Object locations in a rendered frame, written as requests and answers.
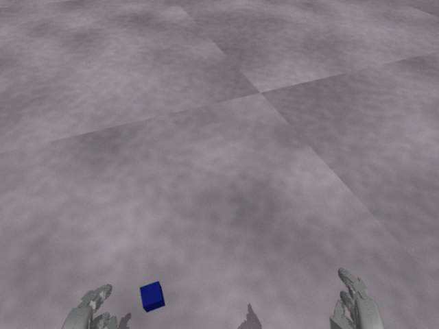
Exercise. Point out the cube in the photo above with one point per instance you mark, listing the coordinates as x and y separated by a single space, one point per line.
152 296

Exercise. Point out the left robot hand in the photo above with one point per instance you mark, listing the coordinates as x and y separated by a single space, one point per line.
82 316

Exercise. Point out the right robot hand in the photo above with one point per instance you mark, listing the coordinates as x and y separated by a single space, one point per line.
365 312

